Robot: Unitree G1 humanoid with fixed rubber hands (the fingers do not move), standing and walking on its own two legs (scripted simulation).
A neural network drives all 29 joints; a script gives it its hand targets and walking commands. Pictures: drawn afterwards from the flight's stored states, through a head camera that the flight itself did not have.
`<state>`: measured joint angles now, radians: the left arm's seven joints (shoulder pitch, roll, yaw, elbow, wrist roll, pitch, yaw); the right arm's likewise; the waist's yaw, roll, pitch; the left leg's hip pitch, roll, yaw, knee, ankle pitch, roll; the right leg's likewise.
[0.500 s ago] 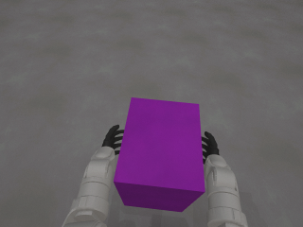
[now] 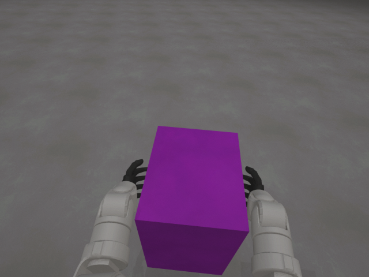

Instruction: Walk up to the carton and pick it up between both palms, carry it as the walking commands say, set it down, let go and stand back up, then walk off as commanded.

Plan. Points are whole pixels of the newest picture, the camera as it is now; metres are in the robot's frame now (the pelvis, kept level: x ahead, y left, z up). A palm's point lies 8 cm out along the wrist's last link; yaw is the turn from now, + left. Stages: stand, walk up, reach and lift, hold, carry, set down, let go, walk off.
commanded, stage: reach and lift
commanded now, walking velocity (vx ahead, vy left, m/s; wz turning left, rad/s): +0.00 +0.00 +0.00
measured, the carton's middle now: (190, 202) +0.31 -0.02 -0.02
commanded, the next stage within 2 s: hold in 1.42 s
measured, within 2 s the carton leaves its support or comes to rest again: neither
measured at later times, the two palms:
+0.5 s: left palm (121, 192) +0.30 +0.14 +0.04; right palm (246, 194) +0.29 -0.15 +0.04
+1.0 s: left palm (119, 197) +0.28 +0.14 +0.04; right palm (246, 196) +0.29 -0.15 +0.04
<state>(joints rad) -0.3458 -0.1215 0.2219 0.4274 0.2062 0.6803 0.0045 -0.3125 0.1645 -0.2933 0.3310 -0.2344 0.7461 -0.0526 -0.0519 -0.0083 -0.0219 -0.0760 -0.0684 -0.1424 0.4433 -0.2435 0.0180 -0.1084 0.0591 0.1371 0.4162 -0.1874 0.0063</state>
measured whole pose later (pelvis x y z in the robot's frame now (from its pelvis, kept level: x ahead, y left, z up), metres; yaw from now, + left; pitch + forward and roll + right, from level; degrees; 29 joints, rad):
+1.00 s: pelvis +0.00 -0.01 +0.00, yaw +1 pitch -7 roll +0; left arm -0.25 -0.15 0.23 0.27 0.22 0.72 0.00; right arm -0.26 0.15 -0.21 0.27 -0.22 0.76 -0.04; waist 0.00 0.01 0.01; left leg -0.06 -0.06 -0.15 0.42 -0.23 0.01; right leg -0.09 0.06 0.12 0.41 -0.19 -0.01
